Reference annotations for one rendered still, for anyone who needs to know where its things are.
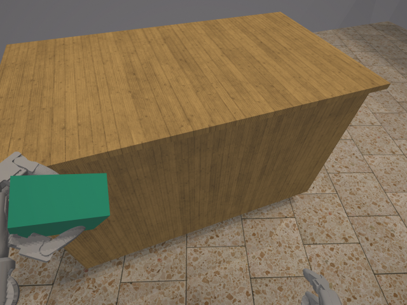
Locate sponge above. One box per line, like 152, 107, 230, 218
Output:
8, 173, 110, 238

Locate robot left forearm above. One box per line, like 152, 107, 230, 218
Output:
0, 257, 20, 305

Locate robot left hand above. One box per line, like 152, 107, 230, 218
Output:
0, 152, 86, 262

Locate table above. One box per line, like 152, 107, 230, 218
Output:
0, 12, 391, 269

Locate robot right hand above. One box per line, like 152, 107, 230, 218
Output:
301, 268, 342, 305

